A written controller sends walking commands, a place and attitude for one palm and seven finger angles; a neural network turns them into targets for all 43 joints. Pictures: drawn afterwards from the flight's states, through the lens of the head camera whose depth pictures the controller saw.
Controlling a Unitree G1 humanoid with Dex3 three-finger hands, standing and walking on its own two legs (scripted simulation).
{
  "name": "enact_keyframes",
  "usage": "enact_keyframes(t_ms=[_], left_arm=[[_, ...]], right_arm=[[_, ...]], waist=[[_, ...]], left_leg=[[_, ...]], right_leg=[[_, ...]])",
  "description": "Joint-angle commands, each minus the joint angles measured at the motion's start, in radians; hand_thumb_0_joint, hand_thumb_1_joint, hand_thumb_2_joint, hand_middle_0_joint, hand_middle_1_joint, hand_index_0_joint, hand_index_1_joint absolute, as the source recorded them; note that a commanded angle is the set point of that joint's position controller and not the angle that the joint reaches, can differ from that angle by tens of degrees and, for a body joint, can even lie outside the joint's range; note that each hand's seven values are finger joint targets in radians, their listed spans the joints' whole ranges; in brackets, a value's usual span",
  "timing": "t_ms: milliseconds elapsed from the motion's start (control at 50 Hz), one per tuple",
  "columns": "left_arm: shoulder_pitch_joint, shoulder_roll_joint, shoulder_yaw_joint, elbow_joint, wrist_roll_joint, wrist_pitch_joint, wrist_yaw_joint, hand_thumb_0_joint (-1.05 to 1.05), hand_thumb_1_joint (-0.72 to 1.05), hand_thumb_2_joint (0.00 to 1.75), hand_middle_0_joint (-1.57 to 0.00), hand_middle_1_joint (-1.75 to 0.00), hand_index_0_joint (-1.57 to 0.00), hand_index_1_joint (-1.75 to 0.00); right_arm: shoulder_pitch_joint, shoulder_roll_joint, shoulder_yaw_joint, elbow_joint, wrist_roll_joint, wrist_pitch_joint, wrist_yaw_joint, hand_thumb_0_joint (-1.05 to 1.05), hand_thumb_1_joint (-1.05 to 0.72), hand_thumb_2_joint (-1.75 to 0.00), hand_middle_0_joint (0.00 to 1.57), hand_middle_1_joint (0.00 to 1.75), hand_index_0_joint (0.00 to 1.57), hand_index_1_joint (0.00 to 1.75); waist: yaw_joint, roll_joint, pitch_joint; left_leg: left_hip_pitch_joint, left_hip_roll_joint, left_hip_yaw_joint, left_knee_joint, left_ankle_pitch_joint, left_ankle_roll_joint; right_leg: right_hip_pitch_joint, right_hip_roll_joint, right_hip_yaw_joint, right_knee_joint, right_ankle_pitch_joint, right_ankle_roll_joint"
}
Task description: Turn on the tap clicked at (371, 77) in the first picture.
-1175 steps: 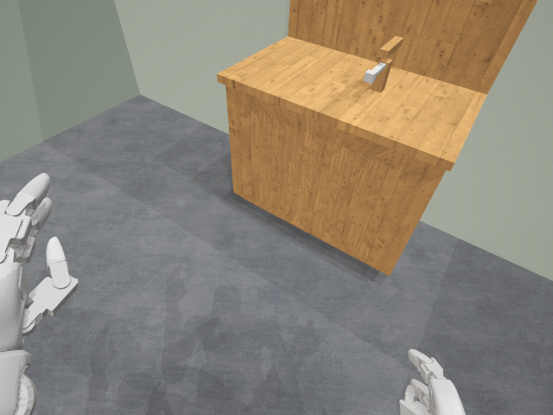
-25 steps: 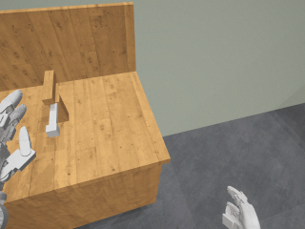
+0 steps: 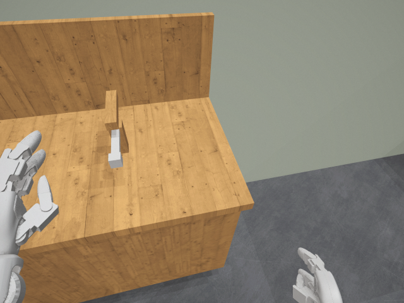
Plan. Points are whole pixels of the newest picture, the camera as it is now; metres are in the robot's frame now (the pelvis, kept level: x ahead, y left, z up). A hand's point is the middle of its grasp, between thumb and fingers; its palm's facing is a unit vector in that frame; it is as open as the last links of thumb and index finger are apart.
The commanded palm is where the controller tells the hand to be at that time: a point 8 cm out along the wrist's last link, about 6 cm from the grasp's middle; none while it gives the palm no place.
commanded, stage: come to a stop and stand still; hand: left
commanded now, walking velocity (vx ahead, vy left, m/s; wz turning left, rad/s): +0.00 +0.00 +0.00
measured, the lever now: (115, 160) +0.41 +0.25 +0.02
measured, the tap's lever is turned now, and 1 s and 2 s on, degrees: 0 0 0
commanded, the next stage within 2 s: look again from close up in 0.96 s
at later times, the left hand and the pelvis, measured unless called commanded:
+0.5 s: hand (36, 200) +0.22 +0.28 +0.15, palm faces +0.33 -0.87 -0.36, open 7.4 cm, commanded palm +0.16 +0.32 +0.17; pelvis +0.00 +0.04 +0.00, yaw +0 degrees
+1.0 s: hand (53, 199) +0.22 +0.25 +0.16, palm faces +0.33 -0.88 -0.34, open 7.4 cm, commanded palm +0.17 +0.29 +0.17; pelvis +0.01 +0.01 +0.00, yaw +0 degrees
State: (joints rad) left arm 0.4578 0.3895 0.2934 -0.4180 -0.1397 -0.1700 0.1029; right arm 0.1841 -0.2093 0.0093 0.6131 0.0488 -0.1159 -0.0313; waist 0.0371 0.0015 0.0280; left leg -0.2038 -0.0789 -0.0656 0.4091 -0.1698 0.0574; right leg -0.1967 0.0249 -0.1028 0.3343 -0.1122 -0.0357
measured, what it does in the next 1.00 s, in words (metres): stands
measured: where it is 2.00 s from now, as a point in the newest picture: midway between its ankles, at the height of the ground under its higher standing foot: outside the picture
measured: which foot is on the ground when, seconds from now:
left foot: down 0.00-1.00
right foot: down 0.00-1.00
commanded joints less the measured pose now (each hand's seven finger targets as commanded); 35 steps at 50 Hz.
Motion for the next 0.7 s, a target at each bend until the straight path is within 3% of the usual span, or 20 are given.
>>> enact_keyframes(t_ms=[0, 80, 120, 180, 200, 260, 380, 400, 480, 500, 580, 600, 680], left_arm=[[-0.112, 0.17, 0.115, -0.222, 0.013, -0.08, 0.012, 0.0, 0.9, 0.9, -0.2, -0.3, -0.2, -0.3], [-0.103, 0.186, 0.142, -0.212, 0.027, -0.091, 0.011, 0.0, 0.9, 0.9, -0.2, -0.3, -0.2, -0.3], [-0.111, 0.162, 0.127, -0.214, 0.034, -0.099, 0.005, 0.0, 0.9, 0.9, -0.2, -0.3, -0.2, -0.3], [-0.103, 0.17, 0.136, -0.22, 0.038, -0.104, 0.0, 0.0, 0.9, 0.9, -0.2, -0.3, -0.2, -0.3], [-0.112, 0.144, 0.115, -0.221, 0.042, -0.107, -0.004, 0.0, 0.9, 0.9, -0.2, -0.3, -0.2, -0.3], [-0.106, 0.147, 0.126, -0.217, 0.044, -0.109, -0.007, 0.0, 0.9, 0.9, -0.2, -0.3, -0.2, -0.3], [-0.113, 0.169, 0.146, -0.234, 0.052, -0.115, -0.009, 0.0, 0.9, 0.9, -0.2, -0.3, -0.2, -0.3], [-0.121, 0.148, 0.13, -0.241, 0.054, -0.119, -0.012, 0.0, 0.9, 0.9, -0.2, -0.3, -0.2, -0.3], [-0.09, 0.178, 0.156, -0.252, 0.046, -0.117, -0.01, 0.0, 0.9, 0.9, -0.2, -0.3, -0.2, -0.3], [-0.078, 0.16, 0.146, -0.242, 0.043, -0.116, -0.012, 0.0, 0.9, 0.9, -0.2, -0.3, -0.2, -0.3], [-0.031, 0.181, 0.164, -0.262, 0.029, -0.108, -0.013, 0.0, 0.9, 0.9, -0.2, -0.3, -0.2, -0.3], [-0.028, 0.156, 0.143, -0.261, 0.025, -0.106, -0.016, 0.0, 0.9, 0.9, -0.2, -0.3, -0.2, -0.3], [-0.009, 0.181, 0.172, -0.244, 0.016, -0.093, -0.012, 0.0, 0.9, 0.9, -0.2, -0.3, -0.2, -0.3]], right_arm=[[-0.107, -0.127, -0.039, -0.162, 0.001, -0.064, 0.001, 0.0, -0.9, -0.9, 0.2, 0.3, 0.2, 0.3], [-0.109, -0.131, -0.041, -0.171, 0.001, -0.067, 0.007, 0.0, -0.9, -0.9, 0.2, 0.3, 0.2, 0.3], [-0.097, -0.13, -0.042, -0.176, -0.003, -0.067, 0.01, 0.0, -0.9, -0.9, 0.2, 0.3, 0.2, 0.3], [-0.097, -0.133, -0.044, -0.178, -0.004, -0.069, 0.015, 0.0, -0.9, -0.9, 0.2, 0.3, 0.2, 0.3], [-0.09, -0.131, -0.044, -0.179, -0.007, -0.068, 0.018, 0.0, -0.9, -0.9, 0.2, 0.3, 0.2, 0.3], [-0.08, -0.132, -0.048, -0.182, -0.009, -0.069, 0.018, 0.0, -0.9, -0.9, 0.2, 0.3, 0.2, 0.3], [-0.085, -0.137, -0.052, -0.183, -0.009, -0.067, 0.023, 0.0, -0.9, -0.9, 0.2, 0.3, 0.2, 0.3], [-0.078, -0.138, -0.053, -0.18, -0.012, -0.066, 0.022, 0.0, -0.9, -0.9, 0.2, 0.3, 0.2, 0.3], [-0.077, -0.142, -0.057, -0.182, -0.009, -0.065, 0.023, 0.0, -0.9, -0.9, 0.2, 0.3, 0.2, 0.3], [-0.072, -0.138, -0.057, -0.182, -0.011, -0.062, 0.021, 0.0, -0.9, -0.9, 0.2, 0.3, 0.2, 0.3], [-0.072, -0.144, -0.061, -0.183, -0.006, -0.057, 0.022, 0.0, -0.9, -0.9, 0.2, 0.3, 0.2, 0.3], [-0.071, -0.142, -0.06, -0.181, -0.008, -0.052, 0.021, 0.0, -0.9, -0.9, 0.2, 0.3, 0.2, 0.3], [-0.083, -0.142, -0.064, -0.184, 0.0, -0.037, 0.016, 0.0, -0.9, -0.9, 0.2, 0.3, 0.2, 0.3]], waist=[[-0.016, 0.075, -0.077], [-0.014, 0.097, -0.073], [-0.013, 0.087, -0.075], [-0.013, 0.102, -0.076], [-0.013, 0.087, -0.074], [-0.011, 0.067, -0.082], [-0.011, 0.088, -0.079], [-0.012, 0.085, -0.079], [-0.01, 0.063, -0.113], [-0.009, 0.047, -0.12], [-0.011, 0.058, -0.162], [-0.012, 0.053, -0.16], [-0.015, 0.039, -0.145]], left_leg=[[-0.077, 0.163, -0.184, -0.141, -0.133, -0.021], [-0.139, 0.183, -0.217, -0.196, -0.217, -0.03], [-0.163, 0.191, -0.227, -0.214, -0.231, -0.035], [-0.157, 0.192, -0.23, -0.223, -0.218, -0.049], [-0.158, 0.198, -0.232, -0.23, -0.227, -0.055], [-0.156, 0.189, -0.216, -0.212, -0.186, -0.056], [-0.166, 0.192, -0.22, -0.222, -0.193, -0.069], [-0.173, 0.194, -0.22, -0.221, -0.194, -0.07], [-0.103, 0.175, -0.193, -0.172, -0.051, -0.086], [-0.094, 0.174, -0.182, -0.16, -0.01, -0.089], [-0.017, 0.159, -0.153, -0.095, 0.198, -0.107], [-0.012, 0.161, -0.146, -0.086, 0.219, -0.106], [-0.008, 0.154, -0.138, -0.071, 0.205, -0.099]], right_leg=[[0.051, -0.137, 0.146, -0.044, -0.164, 0.025], [0.093, -0.116, 0.129, 0.01, -0.149, 0.033], [0.115, -0.106, 0.12, 0.038, -0.122, 0.036], [0.117, -0.103, 0.12, 0.058, -0.106, 0.037], [0.114, -0.098, 0.117, 0.068, -0.104, 0.037], [0.128, -0.105, 0.125, 0.062, -0.078, 0.035], [0.145, -0.096, 0.122, 0.091, -0.068, 0.037], [0.152, -0.095, 0.119, 0.094, -0.061, 0.036], [0.138, -0.106, 0.126, 0.08, -0.027, 0.027], [0.141, -0.108, 0.121, 0.076, -0.008, 0.025], [0.13, -0.124, 0.127, 0.071, 0.069, 0.016], [0.128, -0.125, 0.122, 0.067, 0.076, 0.016], [0.112, -0.138, 0.141, 0.039, 0.084, 0.012]])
